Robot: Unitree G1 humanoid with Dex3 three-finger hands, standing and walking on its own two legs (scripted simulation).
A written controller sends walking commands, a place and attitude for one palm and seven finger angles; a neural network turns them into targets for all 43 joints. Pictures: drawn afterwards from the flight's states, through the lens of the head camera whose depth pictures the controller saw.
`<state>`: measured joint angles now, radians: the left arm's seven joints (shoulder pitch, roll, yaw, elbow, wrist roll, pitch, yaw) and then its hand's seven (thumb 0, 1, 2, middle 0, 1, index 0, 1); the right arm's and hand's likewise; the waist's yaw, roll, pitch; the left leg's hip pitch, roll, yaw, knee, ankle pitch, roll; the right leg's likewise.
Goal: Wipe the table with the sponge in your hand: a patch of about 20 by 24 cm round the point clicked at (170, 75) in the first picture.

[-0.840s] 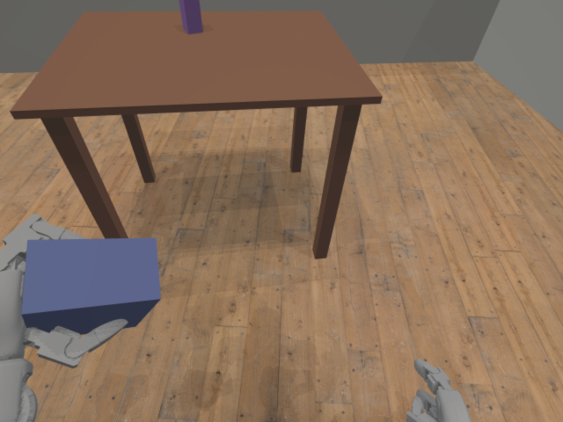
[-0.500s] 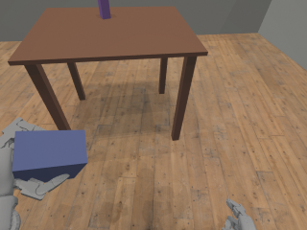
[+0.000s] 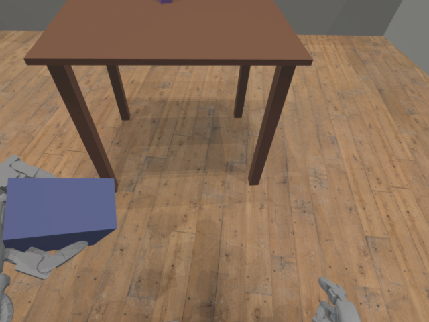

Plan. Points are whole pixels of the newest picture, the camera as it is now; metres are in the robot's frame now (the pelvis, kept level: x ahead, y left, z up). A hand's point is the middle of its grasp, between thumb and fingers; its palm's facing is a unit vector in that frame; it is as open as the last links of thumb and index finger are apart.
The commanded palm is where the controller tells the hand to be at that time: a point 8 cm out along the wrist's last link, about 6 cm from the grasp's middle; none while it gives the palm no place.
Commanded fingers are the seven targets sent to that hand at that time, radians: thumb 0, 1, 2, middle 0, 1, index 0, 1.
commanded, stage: walk to a spot facing it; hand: left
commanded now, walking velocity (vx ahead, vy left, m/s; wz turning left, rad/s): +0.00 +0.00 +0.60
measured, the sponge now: (73, 217) +0.23 +0.21 +0.15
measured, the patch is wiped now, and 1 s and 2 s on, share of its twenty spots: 0.00 0.00 0.00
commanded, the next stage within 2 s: none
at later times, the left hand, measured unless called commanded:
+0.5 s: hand out of the picture +0.09 +0.23 +0.17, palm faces +0.62 -0.66 -0.43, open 10.6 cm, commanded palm +0.02 +0.26 +0.19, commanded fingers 0.00 0.10 1.30 -1.20 -1.60 -1.20 -1.60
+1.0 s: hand out of the picture -0.03 +0.23 +0.18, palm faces +0.81 -0.42 -0.41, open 10.6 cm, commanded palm -0.08 +0.23 +0.19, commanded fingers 0.00 0.10 1.30 -1.20 -1.60 -1.20 -1.60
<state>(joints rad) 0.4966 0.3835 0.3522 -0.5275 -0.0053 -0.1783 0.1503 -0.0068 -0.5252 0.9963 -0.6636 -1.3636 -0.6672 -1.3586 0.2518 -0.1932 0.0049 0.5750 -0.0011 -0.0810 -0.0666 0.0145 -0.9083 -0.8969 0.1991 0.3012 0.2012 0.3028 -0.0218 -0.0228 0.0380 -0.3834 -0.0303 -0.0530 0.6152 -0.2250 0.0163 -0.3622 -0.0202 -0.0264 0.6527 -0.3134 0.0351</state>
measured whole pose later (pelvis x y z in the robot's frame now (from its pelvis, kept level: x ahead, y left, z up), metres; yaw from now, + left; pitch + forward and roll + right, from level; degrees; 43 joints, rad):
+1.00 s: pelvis -0.06 -0.09 +0.00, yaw +34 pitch -1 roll -1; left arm 0.43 0.35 0.33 -0.48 0.00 -0.16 0.14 -0.01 -0.53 1.00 -0.67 -1.36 -0.67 -1.36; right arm 0.27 -0.13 0.05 0.63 -0.01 -0.11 -0.05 0.01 -0.90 -0.90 0.20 0.30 0.21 0.30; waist 0.04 0.02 0.00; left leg -0.30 0.05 -0.10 0.60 -0.32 0.00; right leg -0.25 -0.04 -0.13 0.59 -0.44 0.05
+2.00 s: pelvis +0.15 +0.01 +0.01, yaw +58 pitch -1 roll +3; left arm 0.46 0.33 0.30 -0.51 0.01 -0.19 0.13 -0.01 -0.53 1.00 -0.67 -1.36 -0.67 -1.36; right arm 0.18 -0.27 -0.04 0.64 0.00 -0.05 -0.06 0.02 -0.91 -0.90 0.20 0.30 0.20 0.30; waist 0.00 -0.02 0.10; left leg -0.54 0.08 0.10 1.08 -0.39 -0.02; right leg -0.15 -0.15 -0.24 0.55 -0.36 0.00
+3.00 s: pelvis +0.30 +0.15 +0.00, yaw +88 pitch +0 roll +1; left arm 0.47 0.44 0.42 -0.63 -0.03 -0.20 0.16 -0.01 -0.53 1.01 -0.66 -1.37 -0.66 -1.37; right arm 0.15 -0.21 -0.06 0.52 0.00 -0.03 -0.07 0.01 -0.91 -0.90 0.19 0.30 0.20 0.30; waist -0.02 -0.06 0.10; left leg -0.33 0.03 0.14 0.63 -0.28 0.03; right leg -0.41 -0.15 -0.16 1.05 -0.59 0.05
